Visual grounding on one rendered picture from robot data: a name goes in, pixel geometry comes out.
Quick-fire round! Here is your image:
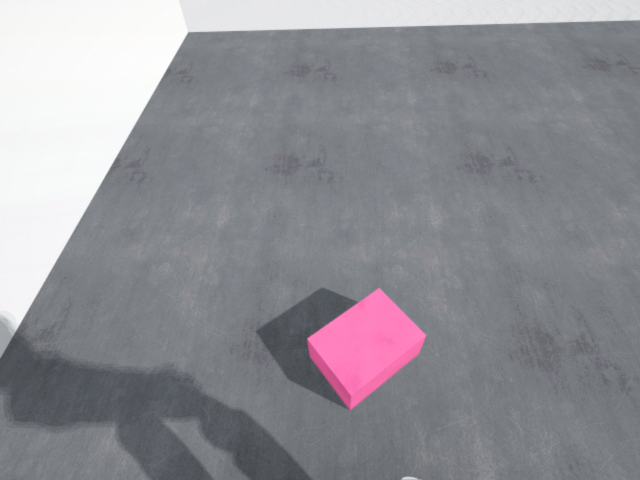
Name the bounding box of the carton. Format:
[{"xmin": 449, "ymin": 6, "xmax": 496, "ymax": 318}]
[{"xmin": 307, "ymin": 288, "xmax": 426, "ymax": 410}]

